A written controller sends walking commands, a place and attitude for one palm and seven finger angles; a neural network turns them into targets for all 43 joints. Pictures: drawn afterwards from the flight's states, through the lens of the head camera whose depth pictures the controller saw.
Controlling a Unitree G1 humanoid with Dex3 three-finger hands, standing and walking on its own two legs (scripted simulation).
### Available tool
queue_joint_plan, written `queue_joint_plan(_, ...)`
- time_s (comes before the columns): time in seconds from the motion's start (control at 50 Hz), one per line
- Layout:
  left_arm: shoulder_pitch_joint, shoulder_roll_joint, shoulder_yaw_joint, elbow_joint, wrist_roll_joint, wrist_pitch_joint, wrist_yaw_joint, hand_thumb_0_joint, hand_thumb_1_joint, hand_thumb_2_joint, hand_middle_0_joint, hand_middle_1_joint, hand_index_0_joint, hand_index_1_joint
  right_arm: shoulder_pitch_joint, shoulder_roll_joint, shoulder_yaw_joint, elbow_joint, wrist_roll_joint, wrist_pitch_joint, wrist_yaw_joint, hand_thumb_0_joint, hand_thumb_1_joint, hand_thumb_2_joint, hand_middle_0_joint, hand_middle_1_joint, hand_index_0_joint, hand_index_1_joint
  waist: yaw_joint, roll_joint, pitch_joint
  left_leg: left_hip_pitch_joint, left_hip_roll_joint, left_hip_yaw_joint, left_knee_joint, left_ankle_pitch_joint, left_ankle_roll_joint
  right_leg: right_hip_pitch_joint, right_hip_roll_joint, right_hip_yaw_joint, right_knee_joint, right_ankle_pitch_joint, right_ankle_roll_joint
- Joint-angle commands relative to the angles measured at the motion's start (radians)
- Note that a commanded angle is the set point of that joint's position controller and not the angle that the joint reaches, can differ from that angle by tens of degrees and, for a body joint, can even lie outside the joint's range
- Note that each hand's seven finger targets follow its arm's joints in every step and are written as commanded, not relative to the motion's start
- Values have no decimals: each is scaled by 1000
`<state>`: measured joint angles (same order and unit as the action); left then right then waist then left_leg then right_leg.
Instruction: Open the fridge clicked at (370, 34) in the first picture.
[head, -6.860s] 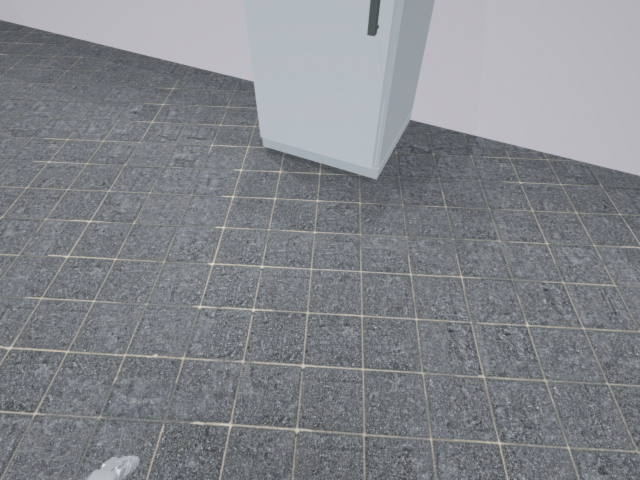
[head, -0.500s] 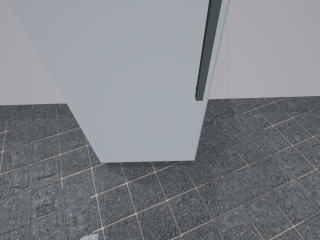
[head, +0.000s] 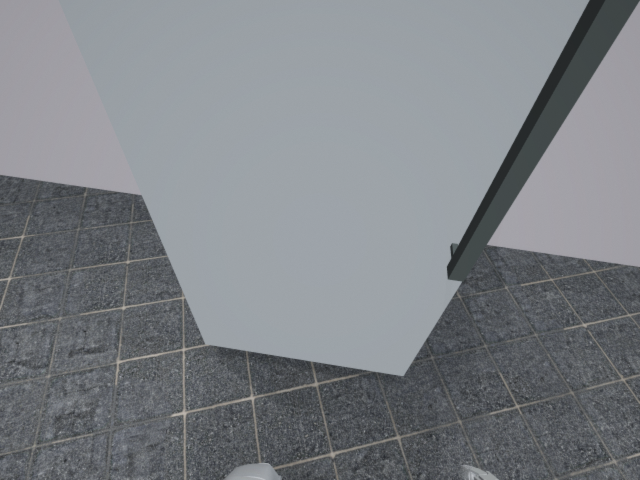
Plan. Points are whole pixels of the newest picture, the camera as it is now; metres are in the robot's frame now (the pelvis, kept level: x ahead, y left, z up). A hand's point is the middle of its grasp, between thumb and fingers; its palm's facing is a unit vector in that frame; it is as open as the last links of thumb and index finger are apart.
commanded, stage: come to a stop and stand still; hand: right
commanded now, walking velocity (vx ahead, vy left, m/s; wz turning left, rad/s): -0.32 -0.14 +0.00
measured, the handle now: (511, 160) +0.48 -0.17 +0.17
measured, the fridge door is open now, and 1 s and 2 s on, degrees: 0 0 0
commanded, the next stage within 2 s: look again from close up in 1.60 s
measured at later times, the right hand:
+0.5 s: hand out of the picture +0.00 -0.26 -0.16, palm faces +0.09 +0.96 -0.27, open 7.4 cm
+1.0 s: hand out of the picture -0.07 -0.27 -0.16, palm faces +0.07 +0.98 -0.17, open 7.4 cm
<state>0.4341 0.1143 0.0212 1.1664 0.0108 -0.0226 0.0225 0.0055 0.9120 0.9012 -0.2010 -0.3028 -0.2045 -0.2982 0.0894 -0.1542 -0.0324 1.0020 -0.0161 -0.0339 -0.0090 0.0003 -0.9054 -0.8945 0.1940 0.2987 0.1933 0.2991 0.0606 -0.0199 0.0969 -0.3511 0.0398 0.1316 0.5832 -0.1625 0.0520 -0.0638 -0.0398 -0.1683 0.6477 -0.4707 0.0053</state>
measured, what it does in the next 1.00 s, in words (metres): steps to the right: right foot, then left foot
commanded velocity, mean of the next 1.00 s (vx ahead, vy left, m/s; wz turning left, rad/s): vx -0.03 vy -0.03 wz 0.00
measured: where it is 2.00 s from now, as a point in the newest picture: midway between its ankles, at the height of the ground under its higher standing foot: outside the picture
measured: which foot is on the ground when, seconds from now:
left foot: down 0.00-0.46, up 0.48-0.60, down 0.62-1.00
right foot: up 0.00-0.38, down 0.40-1.00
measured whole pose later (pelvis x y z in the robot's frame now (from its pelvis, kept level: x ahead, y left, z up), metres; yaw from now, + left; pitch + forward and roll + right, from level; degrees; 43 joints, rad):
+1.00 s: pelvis -0.08 -0.10 +0.01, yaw -2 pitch -3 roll +1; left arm 0.36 0.19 0.02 1.02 0.02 0.02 0.02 0.01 0.91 0.90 -0.20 -0.30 -0.20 -0.30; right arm 0.33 -0.15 -0.02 0.99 -0.02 0.03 -0.02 0.00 -0.90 -0.89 0.20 0.30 0.20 0.30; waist 0.01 0.00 0.02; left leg -0.33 0.02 -0.02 0.53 -0.26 0.02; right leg -0.25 0.09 -0.10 0.47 -0.18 -0.12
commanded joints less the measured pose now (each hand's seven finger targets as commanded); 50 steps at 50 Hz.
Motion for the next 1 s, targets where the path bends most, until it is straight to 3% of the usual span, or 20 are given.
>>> queue_joint_plan(0.0,9,84,29,-66,-21,14,17,0,900,900,-200,-300,-200,-300,210,-198,-29,24,5,-12,-32,0,-900,-900,200,300,200,300,-91,155,-235,313,382,-337,-168,910,214,-248,-17,174,397,-141,18)
queue_joint_plan(0.04,-3,55,28,-53,-17,45,15,0,900,900,-200,-300,-200,-300,106,-157,-21,-7,0,7,-45,0,-900,-900,200,300,200,300,-51,62,-146,149,326,-248,-207,678,165,-237,-24,181,380,-79,21)
queue_joint_plan(0.08,6,54,34,-50,-11,69,6,0,900,900,-200,-300,-200,-300,82,-153,-26,-19,-3,14,-43,0,-900,-900,200,300,200,300,-42,110,-133,72,294,-209,-259,453,129,-233,-13,162,382,-26,31)
queue_joint_plan(0.18,-55,83,51,-108,5,83,-8,0,900,900,-200,-300,-200,-300,91,-175,-51,-47,-11,36,-42,0,-900,-900,200,300,200,300,-68,159,-130,75,278,-239,-294,211,122,-303,5,160,367,24,43)
queue_joint_plan(0.28,-112,98,43,-157,1,65,-16,0,900,900,-200,-300,-200,-300,101,-204,-58,-55,-21,47,-35,0,-900,-900,200,300,200,300,-85,205,-137,77,258,-276,-339,-78,115,-254,10,136,171,13,29)
queue_joint_plan(0.3,-60,180,62,-229,-1,38,-18,0,900,900,-200,-300,-200,-300,146,-255,-48,-78,-24,30,-77,0,-900,-900,200,300,200,300,-26,41,-338,302,306,-388,-203,348,119,-251,59,80,151,-50,44)
queue_joint_plan(0.32,-98,138,45,-254,-11,28,-15,0,900,900,-200,-300,-200,-300,119,-257,-42,-99,-16,28,-74,0,-900,-900,200,300,200,300,-37,44,-287,264,320,-335,-165,331,134,-232,24,80,27,20,39)
queue_joint_plan(0.36,-73,150,38,-286,1,22,-8,0,900,900,-200,-300,-200,-300,121,-190,-30,-112,-5,50,-65,0,-900,-900,200,300,200,300,-25,-5,-198,88,162,-171,-31,-34,37,-130,14,118,-283,181,9)
queue_joint_plan(0.38,-102,205,45,-309,14,25,-8,0,900,900,-200,-300,-200,-300,143,-135,-20,-110,3,62,-52,0,-900,-900,200,300,200,300,-44,-126,-105,-8,71,-87,16,-201,-27,-200,-127,280,-356,167,-41)
queue_joint_plan(0.4,-171,250,52,-352,23,34,-6,0,900,900,-200,-300,-200,-300,171,-106,-19,-116,6,68,-42,0,-900,-900,200,300,200,300,-76,-123,-25,14,12,-54,43,-215,-53,-365,-213,351,-382,112,-109)
queue_joint_plan(0.42,-223,222,46,-372,21,29,-8,0,900,900,-200,-300,-200,-300,156,-116,-15,-115,-10,84,-38,0,-900,-900,200,300,200,300,-69,-224,26,15,-15,-64,127,-220,-47,-424,-179,368,-429,61,-105)
queue_joint_plan(0.46,-255,222,41,-381,18,33,-6,0,900,900,-200,-300,-200,-300,189,-113,-21,-110,-10,85,-26,0,-900,-900,200,300,200,300,-78,-108,56,3,-34,-117,257,-185,-47,-449,-151,332,-415,80,-122)
queue_joint_plan(0.52,-256,221,38,-382,15,31,-7,0,900,900,-200,-300,-200,-300,241,-107,-14,-115,-9,69,-17,0,-900,-900,200,300,200,300,-90,-80,50,27,-29,-118,160,-168,-43,-400,-145,311,-380,52,-148)
queue_joint_plan(0.58,-213,201,31,-369,7,26,-5,0,900,900,-200,-300,-200,-300,288,-122,-10,-114,-13,45,-19,0,-900,-900,200,300,200,300,-89,31,25,118,-1,-189,-106,-110,-16,-394,-94,319,-316,-59,-99)
queue_joint_plan(0.62,-170,187,27,-355,3,27,-7,0,900,900,-200,-300,-200,-300,258,-144,-6,-122,-13,25,-18,0,-900,-900,200,300,200,300,-48,74,-6,-8,64,-320,-213,-292,32,-281,-17,273,-272,-38,-65)
queue_joint_plan(0.68,-85,187,31,-307,8,34,-9,0,900,900,-200,-300,-200,-300,208,-165,-16,-137,-8,25,-23,0,-900,-900,200,300,200,300,-11,191,-28,-155,100,-361,-296,-476,42,-156,18,222,-162,27,-54)
queue_joint_plan(0.74,-50,169,28,-277,10,21,-7,0,900,900,-200,-300,-200,-300,191,-158,-20,-138,-5,23,-26,0,-900,-900,200,300,200,300,0,102,-64,-139,81,-321,-252,-389,36,-122,4,239,-207,70,-56)
queue_joint_plan(0.8,-113,193,24,-273,15,6,-4,0,900,900,-200,-300,-200,-300,261,-112,-12,-106,-6,34,-24,0,-900,-900,200,300,200,300,-58,-57,-26,27,-12,-190,-91,-190,-5,-318,-108,389,-443,-127,-77)
queue_joint_plan(0.86,-154,195,22,-260,7,4,2,0,900,900,-200,-300,-200,-300,309,-84,-6,-67,-12,41,-22,0,-900,-900,200,300,200,300,-88,-71,-31,103,-19,-156,-41,-117,-16,-362,-124,396,-480,-125,-86)
queue_joint_plan(0.98,-143,194,26,-219,7,14,6,0,900,900,-200,-300,-200,-300,315,-66,-7,-36,-14,52,-22,0,-900,-900,200,300,200,300,-84,-42,-9,125,-19,-152,-30,-126,-18,-387,-132,396,-495,-176,-83)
